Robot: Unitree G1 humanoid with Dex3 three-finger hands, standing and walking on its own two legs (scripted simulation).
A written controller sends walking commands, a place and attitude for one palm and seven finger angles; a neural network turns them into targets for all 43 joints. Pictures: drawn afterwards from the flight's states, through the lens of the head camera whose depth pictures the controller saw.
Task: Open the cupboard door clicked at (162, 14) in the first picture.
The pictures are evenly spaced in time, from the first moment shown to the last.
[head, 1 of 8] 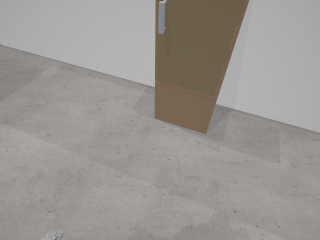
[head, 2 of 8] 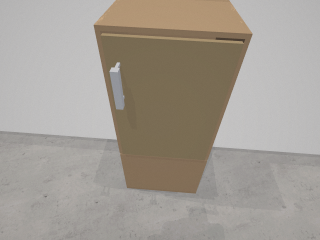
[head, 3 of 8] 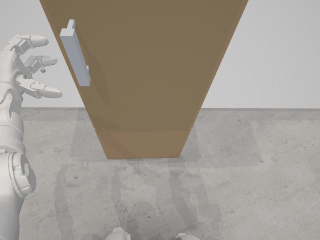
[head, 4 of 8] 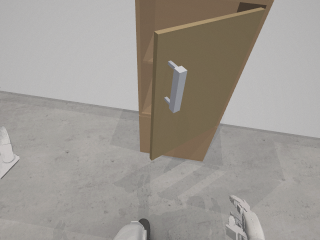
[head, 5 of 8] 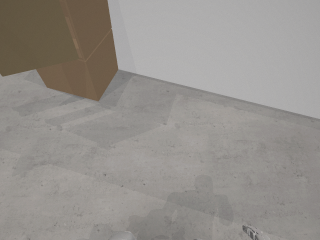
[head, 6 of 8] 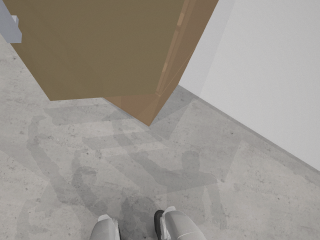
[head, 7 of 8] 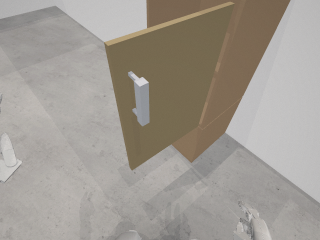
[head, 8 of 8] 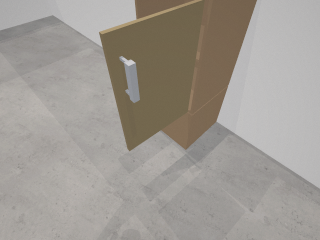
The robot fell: no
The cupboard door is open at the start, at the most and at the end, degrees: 0 87 86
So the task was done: yes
